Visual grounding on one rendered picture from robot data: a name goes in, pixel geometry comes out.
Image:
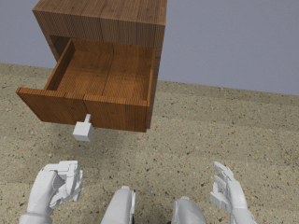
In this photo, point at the cabinet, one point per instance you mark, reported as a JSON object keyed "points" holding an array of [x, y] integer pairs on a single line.
{"points": [[130, 22]]}

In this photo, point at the left robot forearm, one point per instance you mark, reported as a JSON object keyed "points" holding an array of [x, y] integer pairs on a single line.
{"points": [[34, 218]]}

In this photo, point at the robot thigh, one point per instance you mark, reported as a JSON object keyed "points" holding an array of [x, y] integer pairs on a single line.
{"points": [[120, 208], [187, 212]]}

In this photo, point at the handle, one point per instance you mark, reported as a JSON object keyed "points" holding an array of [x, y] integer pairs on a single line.
{"points": [[84, 130]]}

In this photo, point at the robot left thigh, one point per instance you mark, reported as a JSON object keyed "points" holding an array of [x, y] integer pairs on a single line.
{"points": [[120, 208]]}

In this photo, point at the robot right thigh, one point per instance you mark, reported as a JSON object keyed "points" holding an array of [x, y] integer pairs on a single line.
{"points": [[187, 212]]}

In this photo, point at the left robot hand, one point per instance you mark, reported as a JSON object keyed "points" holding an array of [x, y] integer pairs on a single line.
{"points": [[65, 177]]}

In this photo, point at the drawer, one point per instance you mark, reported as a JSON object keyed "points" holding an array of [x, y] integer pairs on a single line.
{"points": [[109, 81]]}

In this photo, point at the right robot hand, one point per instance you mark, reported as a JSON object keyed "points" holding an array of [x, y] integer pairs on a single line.
{"points": [[231, 195]]}

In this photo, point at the right robot forearm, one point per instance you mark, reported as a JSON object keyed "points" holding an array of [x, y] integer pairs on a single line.
{"points": [[241, 216]]}

